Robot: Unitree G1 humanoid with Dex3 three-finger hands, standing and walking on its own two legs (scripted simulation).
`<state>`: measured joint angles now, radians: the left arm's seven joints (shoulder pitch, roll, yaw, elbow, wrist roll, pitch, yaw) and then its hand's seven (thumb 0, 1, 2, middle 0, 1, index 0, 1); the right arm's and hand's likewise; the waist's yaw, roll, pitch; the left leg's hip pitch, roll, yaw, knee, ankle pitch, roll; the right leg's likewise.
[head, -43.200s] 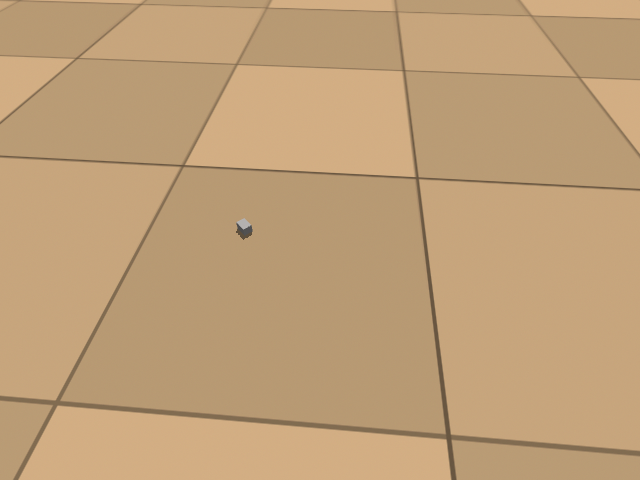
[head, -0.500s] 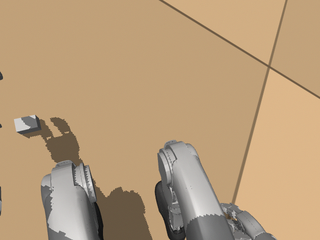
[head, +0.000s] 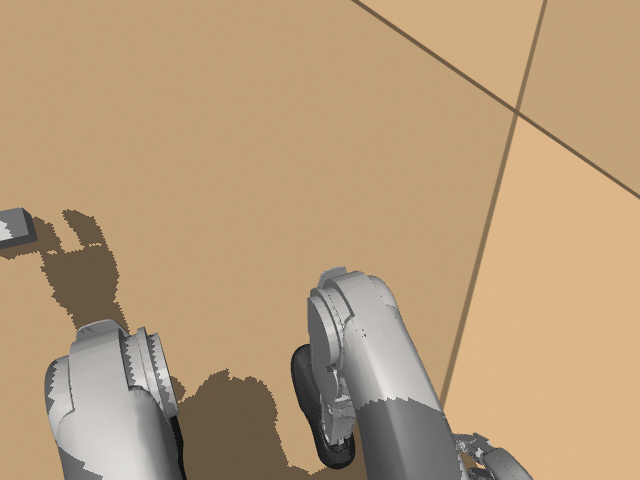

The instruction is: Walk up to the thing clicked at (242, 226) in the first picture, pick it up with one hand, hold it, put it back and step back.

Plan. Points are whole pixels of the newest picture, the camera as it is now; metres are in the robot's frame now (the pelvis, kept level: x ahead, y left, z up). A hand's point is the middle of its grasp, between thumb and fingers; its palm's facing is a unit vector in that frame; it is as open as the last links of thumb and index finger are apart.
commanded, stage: home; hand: left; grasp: from above
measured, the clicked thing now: (6, 229) +0.48 +0.32 -0.30
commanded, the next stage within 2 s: none
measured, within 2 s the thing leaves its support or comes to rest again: neither
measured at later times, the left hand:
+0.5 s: hand out of the picture +0.36 +0.30 +0.01, palm faces -0.25 -0.64 -0.72, open 7.9 cm
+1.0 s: hand out of the picture +0.26 +0.24 +0.23, palm faces +0.20 -0.94 -0.27, open 7.4 cm
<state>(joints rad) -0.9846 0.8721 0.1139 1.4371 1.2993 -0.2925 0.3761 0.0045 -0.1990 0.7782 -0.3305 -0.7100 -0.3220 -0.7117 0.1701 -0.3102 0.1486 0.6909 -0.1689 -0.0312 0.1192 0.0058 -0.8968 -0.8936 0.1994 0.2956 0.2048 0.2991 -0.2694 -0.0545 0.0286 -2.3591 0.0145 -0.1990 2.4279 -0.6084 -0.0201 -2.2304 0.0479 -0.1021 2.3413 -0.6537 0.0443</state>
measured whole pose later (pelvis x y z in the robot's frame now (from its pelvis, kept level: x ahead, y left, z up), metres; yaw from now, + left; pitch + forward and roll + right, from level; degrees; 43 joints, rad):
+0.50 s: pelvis +0.01 +0.00 +0.13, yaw +5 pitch +34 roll -7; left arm -0.40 0.53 0.07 0.61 0.54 0.06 0.01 0.01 0.77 0.89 -0.22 -0.34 -0.21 -0.34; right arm 0.14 -0.27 0.00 0.62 -0.01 0.00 0.09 0.01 -0.90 -0.90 0.20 0.30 0.21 0.30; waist -0.08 0.03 -0.18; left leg -1.98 0.04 -0.11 2.02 -0.64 -0.01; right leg -1.88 0.02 -0.05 1.96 -0.68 0.04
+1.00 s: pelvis +0.06 +0.00 +0.32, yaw +10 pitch +21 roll -4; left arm 0.16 0.28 0.07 0.14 -0.02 0.38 0.07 0.02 0.90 0.90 -0.21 -0.30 -0.20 -0.30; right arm 0.16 -0.20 0.06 0.56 0.04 -0.12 -0.11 0.01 -0.90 -0.90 0.20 0.30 0.21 0.30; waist -0.07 0.03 -0.17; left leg -1.21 0.04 -0.09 1.39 -0.55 -0.02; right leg -1.11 0.00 -0.06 1.33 -0.58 0.02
